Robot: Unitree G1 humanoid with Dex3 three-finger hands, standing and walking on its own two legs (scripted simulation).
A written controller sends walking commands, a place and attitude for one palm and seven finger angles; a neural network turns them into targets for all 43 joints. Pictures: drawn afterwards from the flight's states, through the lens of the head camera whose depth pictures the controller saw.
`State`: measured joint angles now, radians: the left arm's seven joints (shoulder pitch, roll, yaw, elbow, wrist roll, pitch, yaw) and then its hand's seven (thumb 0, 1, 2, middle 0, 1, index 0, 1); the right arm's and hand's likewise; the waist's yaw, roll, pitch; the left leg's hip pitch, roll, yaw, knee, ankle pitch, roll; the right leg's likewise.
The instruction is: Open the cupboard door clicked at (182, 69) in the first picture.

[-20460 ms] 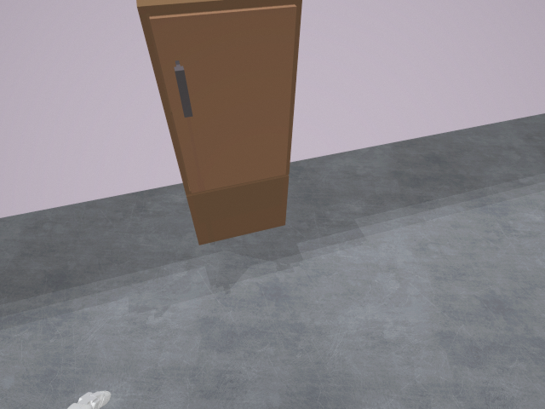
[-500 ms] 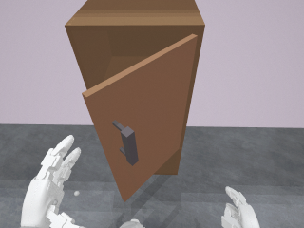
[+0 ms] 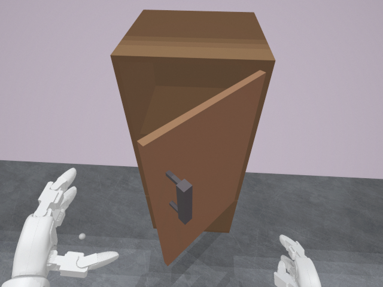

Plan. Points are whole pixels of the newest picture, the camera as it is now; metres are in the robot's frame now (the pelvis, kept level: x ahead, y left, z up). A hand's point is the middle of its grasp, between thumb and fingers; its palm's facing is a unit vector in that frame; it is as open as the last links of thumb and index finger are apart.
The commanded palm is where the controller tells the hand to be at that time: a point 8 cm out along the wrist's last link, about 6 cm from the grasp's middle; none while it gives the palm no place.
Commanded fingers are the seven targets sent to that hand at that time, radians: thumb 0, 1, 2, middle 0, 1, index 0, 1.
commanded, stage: draw the hand back to the body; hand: left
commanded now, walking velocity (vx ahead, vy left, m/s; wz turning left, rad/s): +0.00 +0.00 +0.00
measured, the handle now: (178, 197) +0.30 +0.07 +0.04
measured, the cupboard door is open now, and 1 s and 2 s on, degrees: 48 48 48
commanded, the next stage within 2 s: step back with the hand held close in 0.82 s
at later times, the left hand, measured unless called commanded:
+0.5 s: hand (38, 183) +0.21 +0.26 +0.19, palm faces +0.45 -0.80 -0.40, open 8.5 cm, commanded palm +0.16 +0.29 +0.20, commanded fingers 0.00 0.90 0.90 -0.20 -0.30 -0.20 -0.30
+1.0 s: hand (63, 187) +0.22 +0.23 +0.18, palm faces +0.43 -0.81 -0.41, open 7.4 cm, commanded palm +0.17 +0.26 +0.20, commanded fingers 0.00 0.90 0.90 -0.20 -0.30 -0.20 -0.30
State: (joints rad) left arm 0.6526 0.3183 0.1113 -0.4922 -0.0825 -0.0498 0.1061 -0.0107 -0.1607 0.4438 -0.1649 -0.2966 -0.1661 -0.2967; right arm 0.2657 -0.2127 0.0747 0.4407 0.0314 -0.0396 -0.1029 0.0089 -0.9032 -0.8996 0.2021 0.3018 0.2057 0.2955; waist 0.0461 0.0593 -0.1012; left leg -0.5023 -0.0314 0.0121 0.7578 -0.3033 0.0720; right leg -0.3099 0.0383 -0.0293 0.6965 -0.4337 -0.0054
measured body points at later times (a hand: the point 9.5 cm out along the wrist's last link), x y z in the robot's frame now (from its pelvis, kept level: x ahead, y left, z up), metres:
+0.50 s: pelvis +0.02 +0.00 +0.03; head +0.00 -0.02 +0.48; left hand +0.18 +0.30 +0.21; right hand +0.21 -0.23 -0.05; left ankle +0.05 +0.07 -0.71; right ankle -0.04 -0.12 -0.71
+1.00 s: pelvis +0.02 -0.04 +0.03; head +0.01 -0.06 +0.48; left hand +0.19 +0.27 +0.20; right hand +0.21 -0.26 -0.06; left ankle +0.05 +0.07 -0.71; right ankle -0.04 -0.12 -0.71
